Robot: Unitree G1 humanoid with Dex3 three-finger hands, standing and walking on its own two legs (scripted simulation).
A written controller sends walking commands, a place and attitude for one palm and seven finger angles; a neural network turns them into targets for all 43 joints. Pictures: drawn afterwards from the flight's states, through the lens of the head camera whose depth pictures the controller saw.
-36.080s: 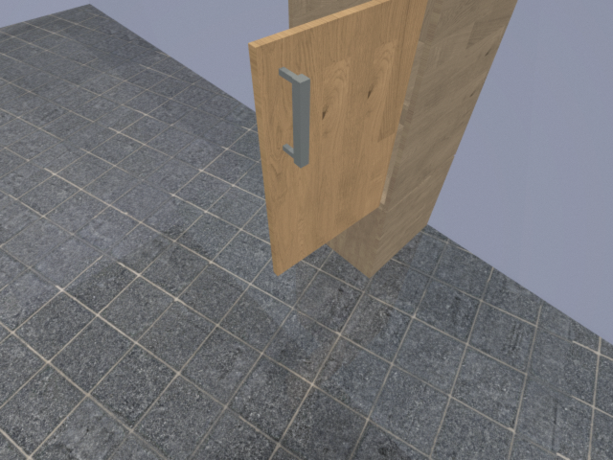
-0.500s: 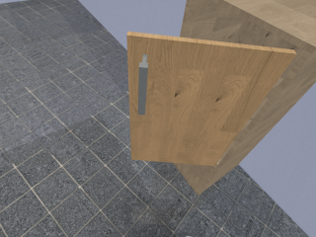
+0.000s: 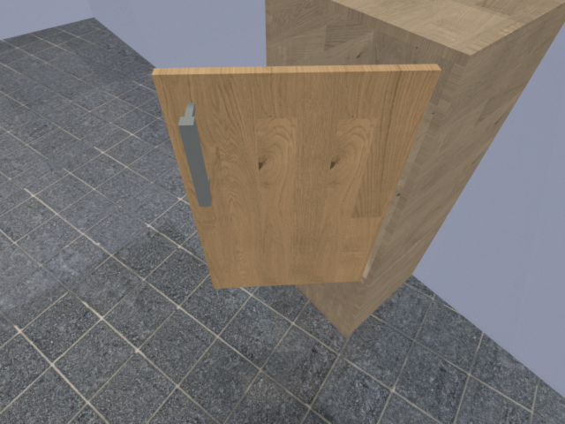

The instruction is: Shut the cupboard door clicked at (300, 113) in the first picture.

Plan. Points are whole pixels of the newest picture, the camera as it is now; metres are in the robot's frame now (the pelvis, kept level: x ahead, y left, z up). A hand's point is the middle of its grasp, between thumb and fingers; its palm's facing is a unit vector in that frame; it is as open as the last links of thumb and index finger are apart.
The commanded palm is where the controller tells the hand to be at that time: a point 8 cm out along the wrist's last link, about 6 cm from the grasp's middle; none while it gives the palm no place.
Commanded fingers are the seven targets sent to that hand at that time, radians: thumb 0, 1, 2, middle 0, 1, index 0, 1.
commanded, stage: come to a stop and stand still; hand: left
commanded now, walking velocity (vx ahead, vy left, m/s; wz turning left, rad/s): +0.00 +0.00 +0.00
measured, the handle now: (198, 158) +0.47 +0.14 +0.13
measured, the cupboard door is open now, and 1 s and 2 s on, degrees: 53 53 53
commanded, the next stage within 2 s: look again from close up in 0.72 s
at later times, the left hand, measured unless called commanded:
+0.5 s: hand out of the picture +0.00 +0.15 -0.17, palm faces +0.04 -0.98 -0.19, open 7.3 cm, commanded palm none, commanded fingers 0.00 0.90 0.90 -0.20 -0.30 -0.20 -0.30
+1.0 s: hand out of the picture +0.03 +0.20 -0.17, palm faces +0.01 -0.97 -0.25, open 7.4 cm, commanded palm none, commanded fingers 0.00 0.90 0.90 -0.20 -0.30 -0.20 -0.30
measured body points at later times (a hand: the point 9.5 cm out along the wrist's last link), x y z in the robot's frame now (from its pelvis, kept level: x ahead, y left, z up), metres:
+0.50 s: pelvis +0.01 -0.02 +0.01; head +0.02 -0.03 +0.45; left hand +0.00 +0.20 -0.16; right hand +0.02 -0.25 -0.16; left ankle +0.01 +0.13 -0.74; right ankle -0.03 -0.12 -0.74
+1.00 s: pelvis +0.01 +0.00 +0.00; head +0.02 +0.00 +0.45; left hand +0.03 +0.25 -0.15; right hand +0.05 -0.23 -0.16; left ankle +0.01 +0.13 -0.74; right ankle -0.03 -0.12 -0.74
